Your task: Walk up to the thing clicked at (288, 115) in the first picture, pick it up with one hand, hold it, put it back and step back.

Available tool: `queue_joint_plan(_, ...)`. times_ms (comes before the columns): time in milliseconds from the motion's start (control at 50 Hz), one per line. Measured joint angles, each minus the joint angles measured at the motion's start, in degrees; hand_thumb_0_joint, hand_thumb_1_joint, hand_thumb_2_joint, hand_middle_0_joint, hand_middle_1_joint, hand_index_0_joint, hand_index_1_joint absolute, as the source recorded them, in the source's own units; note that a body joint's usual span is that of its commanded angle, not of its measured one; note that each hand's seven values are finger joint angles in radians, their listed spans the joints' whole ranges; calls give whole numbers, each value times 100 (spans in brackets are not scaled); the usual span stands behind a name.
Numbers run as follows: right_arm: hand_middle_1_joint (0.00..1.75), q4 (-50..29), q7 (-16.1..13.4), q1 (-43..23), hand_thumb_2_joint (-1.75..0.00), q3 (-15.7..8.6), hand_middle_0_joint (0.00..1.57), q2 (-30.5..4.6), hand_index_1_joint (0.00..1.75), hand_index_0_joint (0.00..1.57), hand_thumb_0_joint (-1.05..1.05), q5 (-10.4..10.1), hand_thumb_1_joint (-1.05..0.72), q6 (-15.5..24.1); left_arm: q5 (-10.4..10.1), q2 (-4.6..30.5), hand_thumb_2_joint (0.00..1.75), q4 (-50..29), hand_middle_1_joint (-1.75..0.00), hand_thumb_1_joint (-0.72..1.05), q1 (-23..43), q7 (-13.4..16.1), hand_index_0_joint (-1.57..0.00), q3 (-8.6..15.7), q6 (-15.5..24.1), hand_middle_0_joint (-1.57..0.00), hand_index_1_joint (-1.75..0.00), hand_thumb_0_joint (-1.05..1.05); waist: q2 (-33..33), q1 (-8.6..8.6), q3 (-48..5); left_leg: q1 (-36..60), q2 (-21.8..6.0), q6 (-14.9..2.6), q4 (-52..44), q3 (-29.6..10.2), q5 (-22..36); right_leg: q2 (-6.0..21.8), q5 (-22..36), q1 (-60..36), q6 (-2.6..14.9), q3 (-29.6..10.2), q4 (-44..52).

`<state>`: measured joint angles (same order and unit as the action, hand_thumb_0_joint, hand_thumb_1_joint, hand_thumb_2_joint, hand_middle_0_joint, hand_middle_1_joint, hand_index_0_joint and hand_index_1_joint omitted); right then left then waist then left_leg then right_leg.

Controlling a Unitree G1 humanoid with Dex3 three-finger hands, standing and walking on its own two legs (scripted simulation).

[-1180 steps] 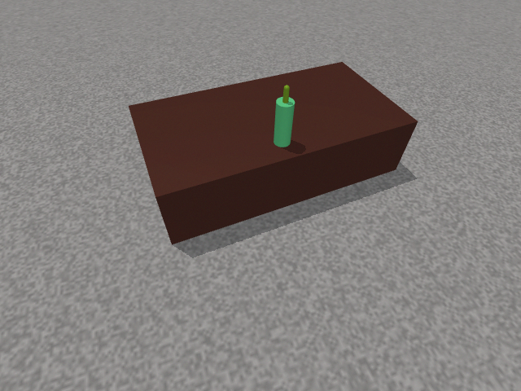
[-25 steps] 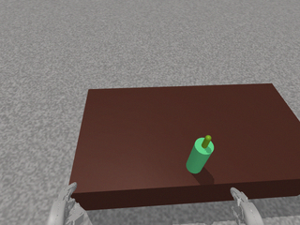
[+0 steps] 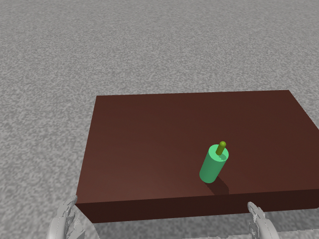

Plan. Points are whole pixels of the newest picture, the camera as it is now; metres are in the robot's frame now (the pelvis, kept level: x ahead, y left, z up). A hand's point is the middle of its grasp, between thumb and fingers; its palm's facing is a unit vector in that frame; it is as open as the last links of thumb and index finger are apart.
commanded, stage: home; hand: right
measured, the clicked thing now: (214, 161) +0.48 -0.22 -0.25
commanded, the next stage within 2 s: none
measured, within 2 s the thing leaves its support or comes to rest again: neither
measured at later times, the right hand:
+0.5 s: hand out of the picture +0.16 -0.19 -0.05, palm faces +0.04 +0.98 -0.21, open 17.3 cm
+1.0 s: hand (243, 236) +0.17 -0.19 -0.05, palm faces +0.04 +0.98 -0.21, open 17.3 cm
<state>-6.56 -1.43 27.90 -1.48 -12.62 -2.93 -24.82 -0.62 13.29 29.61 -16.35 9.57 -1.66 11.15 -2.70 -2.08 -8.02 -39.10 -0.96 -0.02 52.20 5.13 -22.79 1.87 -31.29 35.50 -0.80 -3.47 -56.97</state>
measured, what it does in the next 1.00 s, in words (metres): stands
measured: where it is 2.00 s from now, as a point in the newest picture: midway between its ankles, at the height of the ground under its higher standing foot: outside the picture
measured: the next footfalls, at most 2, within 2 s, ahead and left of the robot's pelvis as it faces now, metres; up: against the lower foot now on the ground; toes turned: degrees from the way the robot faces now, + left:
none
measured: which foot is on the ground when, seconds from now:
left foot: down 0.00-1.00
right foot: down 0.00-1.00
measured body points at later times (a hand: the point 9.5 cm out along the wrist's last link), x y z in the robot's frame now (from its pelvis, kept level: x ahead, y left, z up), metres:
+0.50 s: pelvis +0.00 -0.01 +0.00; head +0.02 -0.01 +0.45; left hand +0.17 +0.23 -0.06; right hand +0.16 -0.24 -0.03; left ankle +0.03 +0.12 -0.68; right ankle -0.03 -0.12 -0.68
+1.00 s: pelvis +0.01 -0.01 +0.00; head +0.03 -0.02 +0.45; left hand +0.17 +0.23 -0.06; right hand +0.17 -0.24 -0.03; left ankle +0.03 +0.12 -0.68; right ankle -0.03 -0.12 -0.68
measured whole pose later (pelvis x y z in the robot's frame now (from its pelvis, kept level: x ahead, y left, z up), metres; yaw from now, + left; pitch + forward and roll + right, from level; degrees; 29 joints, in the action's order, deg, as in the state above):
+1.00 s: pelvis +0.01 -0.01 +0.00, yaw +0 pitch +11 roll +3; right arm -8.9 -1.0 28.5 -1.6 -13.3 -2.6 -26.9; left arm -0.2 12.8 30.2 -15.7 9.7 -1.7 12.9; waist -2.7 -1.9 -8.9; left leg -39.8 -1.2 0.7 53.0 4.8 -23.6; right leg 1.5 -32.5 36.4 -0.2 -3.3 -58.3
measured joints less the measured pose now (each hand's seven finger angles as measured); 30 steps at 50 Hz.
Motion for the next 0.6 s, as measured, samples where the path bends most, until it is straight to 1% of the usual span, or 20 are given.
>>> queue_joint_plan(280,5,-169,25,51,-7,-16,6,-47,5,5,-1,11,52,-125,26,-52,90,24,-30,89,35,22,-20,-34,160,-21,-30,1,-1,15,-37,-97,-14,39,74,-33,16,-18,-26,111,35,26,-127)
queue_joint_plan(600,6,-256,44,54,-8,-15,6,-65,5,5,-1,28,50,-204,44,-64,90,72,-30,89,65,31,-20,-25,227,-21,-31,1,6,31,-63,-105,-28,62,98,-24,-53,-32,-91,127,51,14,-154)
